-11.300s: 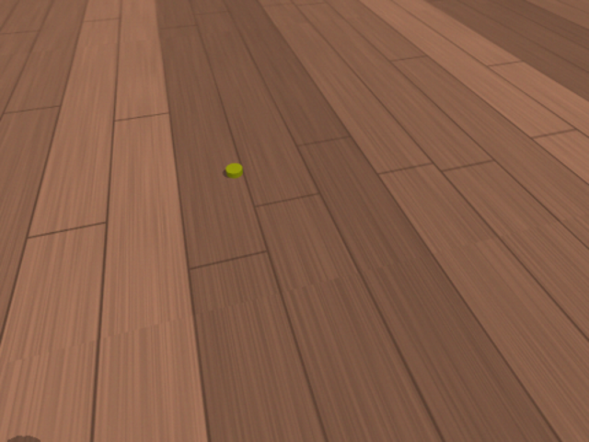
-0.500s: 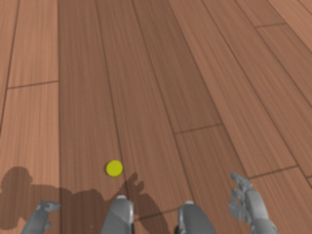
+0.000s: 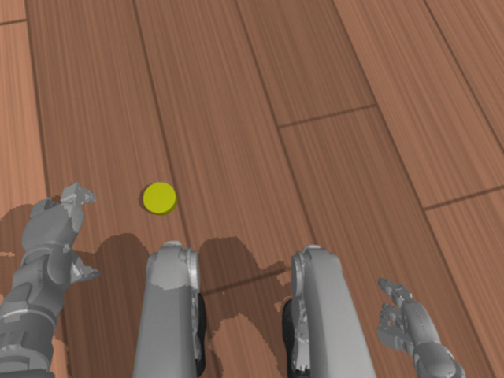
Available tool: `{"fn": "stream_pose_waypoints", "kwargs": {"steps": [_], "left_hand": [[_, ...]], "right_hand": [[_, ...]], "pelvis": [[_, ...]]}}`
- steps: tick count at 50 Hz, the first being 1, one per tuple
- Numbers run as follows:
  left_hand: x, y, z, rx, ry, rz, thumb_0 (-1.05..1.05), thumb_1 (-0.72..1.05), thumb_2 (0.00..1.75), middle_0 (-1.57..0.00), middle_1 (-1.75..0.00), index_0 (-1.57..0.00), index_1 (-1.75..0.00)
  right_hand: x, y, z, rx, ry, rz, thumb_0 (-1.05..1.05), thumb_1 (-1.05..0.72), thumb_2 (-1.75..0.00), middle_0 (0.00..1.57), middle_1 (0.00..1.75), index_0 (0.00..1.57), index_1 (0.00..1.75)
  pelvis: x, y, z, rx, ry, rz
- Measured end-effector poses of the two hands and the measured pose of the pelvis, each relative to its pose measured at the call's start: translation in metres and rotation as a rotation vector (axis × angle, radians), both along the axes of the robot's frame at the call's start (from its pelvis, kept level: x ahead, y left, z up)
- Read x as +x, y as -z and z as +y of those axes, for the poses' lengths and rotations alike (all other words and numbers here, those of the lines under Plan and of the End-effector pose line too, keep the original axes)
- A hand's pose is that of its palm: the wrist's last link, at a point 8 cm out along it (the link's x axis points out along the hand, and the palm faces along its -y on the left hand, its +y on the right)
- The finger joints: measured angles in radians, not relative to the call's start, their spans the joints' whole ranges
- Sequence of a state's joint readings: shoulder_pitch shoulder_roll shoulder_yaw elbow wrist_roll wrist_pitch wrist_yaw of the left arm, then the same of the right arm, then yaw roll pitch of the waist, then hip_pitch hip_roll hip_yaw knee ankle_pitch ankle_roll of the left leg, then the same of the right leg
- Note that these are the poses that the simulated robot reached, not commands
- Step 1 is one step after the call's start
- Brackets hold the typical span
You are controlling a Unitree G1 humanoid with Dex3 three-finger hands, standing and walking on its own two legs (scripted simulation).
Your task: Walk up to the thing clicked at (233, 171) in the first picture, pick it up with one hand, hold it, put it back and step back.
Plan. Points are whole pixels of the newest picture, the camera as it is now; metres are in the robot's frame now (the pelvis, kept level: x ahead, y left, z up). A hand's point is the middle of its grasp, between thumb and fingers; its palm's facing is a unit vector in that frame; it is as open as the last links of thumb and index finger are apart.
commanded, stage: rise first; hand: left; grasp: from above
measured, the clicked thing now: (160, 198) +0.47 +0.25 -0.44
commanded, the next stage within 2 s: none
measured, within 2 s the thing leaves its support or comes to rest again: neither
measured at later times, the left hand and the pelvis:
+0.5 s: hand (106, 216) +0.38 +0.31 -0.25, palm faces -0.45 -0.10 -0.89, open 14.3 cm; pelvis -0.03 +0.00 -0.10, yaw -3 degrees
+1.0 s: hand (121, 203) +0.42 +0.30 -0.30, palm faces -0.44 -0.06 -0.90, open 14.3 cm; pelvis -0.01 +0.00 -0.13, yaw -5 degrees
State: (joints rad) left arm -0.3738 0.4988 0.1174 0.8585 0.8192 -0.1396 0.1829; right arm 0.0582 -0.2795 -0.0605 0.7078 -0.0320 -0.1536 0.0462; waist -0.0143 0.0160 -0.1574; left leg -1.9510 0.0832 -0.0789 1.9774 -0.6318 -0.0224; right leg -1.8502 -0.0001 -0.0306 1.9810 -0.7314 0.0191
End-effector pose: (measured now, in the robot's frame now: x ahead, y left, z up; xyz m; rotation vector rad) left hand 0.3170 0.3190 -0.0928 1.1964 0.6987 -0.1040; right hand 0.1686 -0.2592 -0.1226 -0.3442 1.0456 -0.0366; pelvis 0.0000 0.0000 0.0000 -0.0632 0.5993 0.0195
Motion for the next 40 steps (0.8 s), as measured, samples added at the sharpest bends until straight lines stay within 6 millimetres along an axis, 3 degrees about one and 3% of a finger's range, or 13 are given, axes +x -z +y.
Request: {"fn": "stream_pose_waypoints", "kwargs": {"steps": [7, 18, 26, 40], "left_hand": [[0.027, 0.035, -0.002, 0.069, 0.106, -0.023, -0.01, -0.56, 1.06, -0.07, -1.05, -0.05, -1.07], [0.055, 0.076, -0.005, 0.147, 0.238, -0.045, -0.01, -0.56, 1.05, -0.07, -1.04, -0.06, -1.05], [0.070, 0.101, -0.008, 0.190, 0.303, -0.058, 0.00, -0.57, 1.05, -0.07, -1.01, -0.06, -1.02], [0.093, 0.130, -0.015, 0.225, 0.335, -0.071, 0.00, -0.55, 1.02, -0.08, -1.01, -0.07, -1.01]], "right_hand": [[-0.053, 0.038, -0.005, -0.019, 0.050, 0.126, 0.01, -0.87, -0.90, 0.20, 0.30, 0.21, 0.30], [-0.109, 0.064, -0.013, -0.073, 0.097, 0.261, 0.01, -0.89, -0.90, 0.20, 0.30, 0.21, 0.30], [-0.121, 0.081, -0.016, -0.097, 0.089, 0.299, 0.01, -0.90, -0.90, 0.20, 0.30, 0.21, 0.30], [-0.115, 0.111, -0.009, -0.079, 0.049, 0.326, 0.01, -0.91, -0.90, 0.20, 0.30, 0.21, 0.30]], "pelvis": [[-0.014, 0.037, 0.000, -0.015, 0.014, -0.012], [-0.024, 0.077, 0.004, -0.035, 0.025, -0.038], [-0.026, 0.100, 0.004, -0.042, 0.032, -0.050], [-0.020, 0.124, 0.002, -0.042, 0.050, -0.044]]}}
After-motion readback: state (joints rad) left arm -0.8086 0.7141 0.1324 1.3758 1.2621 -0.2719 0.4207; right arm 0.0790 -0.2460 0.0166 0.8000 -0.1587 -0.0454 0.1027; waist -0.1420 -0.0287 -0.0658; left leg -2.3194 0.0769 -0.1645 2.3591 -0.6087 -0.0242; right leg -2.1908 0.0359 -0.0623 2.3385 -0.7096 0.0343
